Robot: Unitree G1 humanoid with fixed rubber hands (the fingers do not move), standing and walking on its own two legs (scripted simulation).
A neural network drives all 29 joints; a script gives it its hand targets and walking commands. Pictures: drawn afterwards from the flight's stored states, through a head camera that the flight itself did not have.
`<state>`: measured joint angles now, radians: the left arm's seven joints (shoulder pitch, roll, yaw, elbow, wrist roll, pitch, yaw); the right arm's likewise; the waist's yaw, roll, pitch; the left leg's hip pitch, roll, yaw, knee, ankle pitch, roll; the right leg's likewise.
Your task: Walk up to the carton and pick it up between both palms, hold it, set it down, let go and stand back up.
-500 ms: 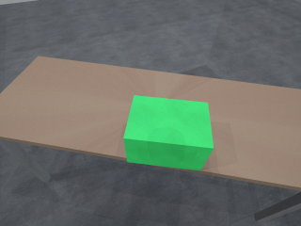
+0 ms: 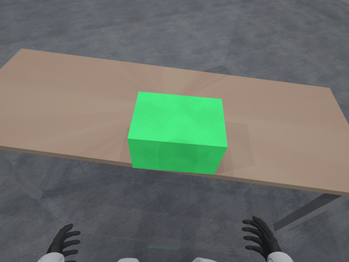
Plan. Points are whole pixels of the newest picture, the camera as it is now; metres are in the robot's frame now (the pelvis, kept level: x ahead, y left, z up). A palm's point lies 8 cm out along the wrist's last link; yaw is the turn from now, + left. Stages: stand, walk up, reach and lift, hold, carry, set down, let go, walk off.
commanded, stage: reach and lift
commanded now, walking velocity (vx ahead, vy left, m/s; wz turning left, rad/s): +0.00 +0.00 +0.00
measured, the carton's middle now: (176, 133) +0.48 +0.02 -0.06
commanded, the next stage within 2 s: none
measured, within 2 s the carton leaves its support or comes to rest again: neither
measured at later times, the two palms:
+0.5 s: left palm (72, 220) +0.21 +0.25 -0.06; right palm (274, 228) +0.22 -0.22 -0.04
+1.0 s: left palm (77, 193) +0.26 +0.25 -0.03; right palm (273, 211) +0.26 -0.22 -0.03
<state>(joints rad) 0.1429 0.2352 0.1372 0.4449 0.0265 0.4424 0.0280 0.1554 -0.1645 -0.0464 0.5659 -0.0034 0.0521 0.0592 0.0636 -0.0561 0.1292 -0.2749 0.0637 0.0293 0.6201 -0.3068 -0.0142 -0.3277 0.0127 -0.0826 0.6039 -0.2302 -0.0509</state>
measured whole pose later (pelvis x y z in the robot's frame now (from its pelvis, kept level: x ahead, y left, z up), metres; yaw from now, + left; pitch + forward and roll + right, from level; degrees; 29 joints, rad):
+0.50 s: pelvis +0.04 +0.02 +0.01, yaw -1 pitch -1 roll +0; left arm 0.16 0.21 0.03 0.46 -0.08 0.10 0.08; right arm 0.15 -0.20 -0.07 0.65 0.06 -0.18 0.08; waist 0.04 -0.06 0.06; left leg -0.19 0.06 0.05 0.51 -0.28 -0.03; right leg -0.26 0.01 -0.06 0.50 -0.22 -0.04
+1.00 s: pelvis +0.07 +0.04 +0.01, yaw +0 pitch -1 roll -1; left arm 0.15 0.17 -0.06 0.62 -0.15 -0.36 0.07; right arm 0.06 -0.29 -0.01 0.93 0.27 -0.54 0.12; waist 0.01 0.02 -0.01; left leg -0.18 0.05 0.04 0.53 -0.34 -0.01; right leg -0.21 0.00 -0.07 0.47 -0.25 -0.01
